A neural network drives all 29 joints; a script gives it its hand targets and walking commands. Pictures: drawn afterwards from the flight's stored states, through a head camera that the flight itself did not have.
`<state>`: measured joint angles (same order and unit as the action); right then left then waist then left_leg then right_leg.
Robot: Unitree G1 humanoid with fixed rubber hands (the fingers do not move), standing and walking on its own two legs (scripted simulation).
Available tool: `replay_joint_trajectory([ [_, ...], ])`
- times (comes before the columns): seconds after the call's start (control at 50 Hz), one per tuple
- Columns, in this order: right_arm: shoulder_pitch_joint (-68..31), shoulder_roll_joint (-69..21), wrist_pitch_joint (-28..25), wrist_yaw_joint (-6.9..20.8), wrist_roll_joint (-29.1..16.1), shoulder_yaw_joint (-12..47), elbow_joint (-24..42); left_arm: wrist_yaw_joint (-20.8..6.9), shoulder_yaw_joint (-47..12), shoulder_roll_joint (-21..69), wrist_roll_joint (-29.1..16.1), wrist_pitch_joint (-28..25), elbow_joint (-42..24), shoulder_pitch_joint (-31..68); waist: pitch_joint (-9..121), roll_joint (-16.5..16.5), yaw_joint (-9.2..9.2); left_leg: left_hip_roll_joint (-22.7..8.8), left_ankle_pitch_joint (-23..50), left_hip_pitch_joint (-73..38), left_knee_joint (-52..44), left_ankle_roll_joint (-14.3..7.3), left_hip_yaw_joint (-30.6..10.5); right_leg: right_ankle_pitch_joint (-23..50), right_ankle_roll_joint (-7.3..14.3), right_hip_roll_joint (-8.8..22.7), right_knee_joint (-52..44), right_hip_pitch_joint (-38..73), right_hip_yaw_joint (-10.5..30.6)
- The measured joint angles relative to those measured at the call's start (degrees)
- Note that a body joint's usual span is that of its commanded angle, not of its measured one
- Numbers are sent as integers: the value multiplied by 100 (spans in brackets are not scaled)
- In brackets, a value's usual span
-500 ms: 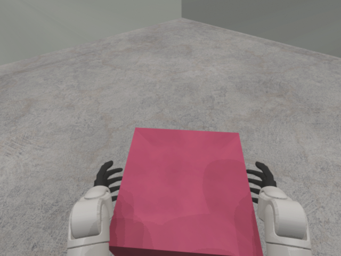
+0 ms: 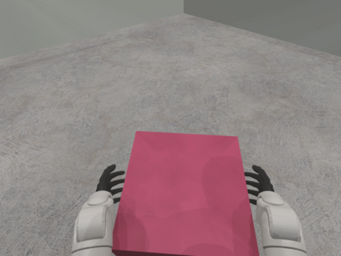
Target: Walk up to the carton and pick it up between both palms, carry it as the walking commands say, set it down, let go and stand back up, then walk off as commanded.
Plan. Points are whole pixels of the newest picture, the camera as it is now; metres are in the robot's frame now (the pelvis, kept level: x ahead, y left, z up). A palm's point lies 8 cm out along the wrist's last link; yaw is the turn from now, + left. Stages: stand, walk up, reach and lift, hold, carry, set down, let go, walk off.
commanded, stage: carry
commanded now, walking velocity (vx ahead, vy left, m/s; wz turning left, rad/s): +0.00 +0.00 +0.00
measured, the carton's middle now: (183, 196) +0.31 +0.00 -0.03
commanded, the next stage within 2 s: none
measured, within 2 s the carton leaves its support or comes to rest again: neither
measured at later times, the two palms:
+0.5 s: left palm (104, 197) +0.27 +0.19 +0.03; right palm (260, 199) +0.28 -0.17 +0.03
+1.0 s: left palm (67, 190) +0.26 +0.26 +0.08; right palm (234, 189) +0.27 -0.10 +0.08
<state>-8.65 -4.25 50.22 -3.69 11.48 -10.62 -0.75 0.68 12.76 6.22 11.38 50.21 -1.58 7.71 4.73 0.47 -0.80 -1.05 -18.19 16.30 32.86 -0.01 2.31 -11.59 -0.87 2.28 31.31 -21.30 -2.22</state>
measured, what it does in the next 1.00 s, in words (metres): shifts its weight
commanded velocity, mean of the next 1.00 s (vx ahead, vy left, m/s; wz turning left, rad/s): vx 0.00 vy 0.13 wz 0.00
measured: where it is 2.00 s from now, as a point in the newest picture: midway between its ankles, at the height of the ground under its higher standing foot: outside the picture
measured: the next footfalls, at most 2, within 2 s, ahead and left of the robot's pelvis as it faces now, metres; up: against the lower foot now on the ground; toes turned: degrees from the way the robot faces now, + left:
left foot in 1.26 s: +0.03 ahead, +0.28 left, +0.00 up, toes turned +7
right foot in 1.54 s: -0.02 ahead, +0.11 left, +0.00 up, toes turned -11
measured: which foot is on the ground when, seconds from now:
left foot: down 0.00-1.00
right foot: down 0.00-1.00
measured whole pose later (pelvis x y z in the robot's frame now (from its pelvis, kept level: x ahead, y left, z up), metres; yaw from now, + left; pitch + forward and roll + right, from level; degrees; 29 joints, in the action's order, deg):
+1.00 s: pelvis +0.00 +0.06 +0.00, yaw +1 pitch +4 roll +0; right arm -10.5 -6.3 67.4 -8.4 6.7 -10.5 16.8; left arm 4.2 12.5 3.9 5.3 67.8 -18.3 10.1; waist 4.4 -0.1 -0.8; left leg 1.8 -18.3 19.4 33.4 -5.4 8.2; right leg -22.4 -1.7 6.6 41.9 -25.8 -7.4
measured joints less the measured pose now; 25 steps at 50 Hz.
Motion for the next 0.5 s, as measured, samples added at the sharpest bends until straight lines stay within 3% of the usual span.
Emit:
replay_joint_trajectory([
  [0.06, -5, -1, -228, 136, 112, -59, -252, -46, 33, 9, 77, -233, 269, 12, 8, 14, -14, -3, -53, -30, 31, -8, -9, -50, -12, 3, 17, 42, -17],
  [0.12, 79, 69, -284, 57, -31, 52, -142, -10, -58, -52, -33, -299, 154, -88, -79, 14, -7, -6, -99, -48, 75, -15, -11, -91, -22, 7, 50, 67, -26],
  [0.18, 103, 68, -438, 168, 16, 16, -256, -20, -52, -52, -16, -436, 253, -118, -103, 24, 5, -2, -125, -49, 95, -25, -9, -114, -32, 18, 66, 71, -31],
  [0.5, 382, 74, -663, 216, -106, 81, -66, 20, -112, -25, -94, -671, 69, -393, -99, 46, 75, -13, -208, -38, 166, -48, -2, -174, -63, 36, 89, 88, -66],
])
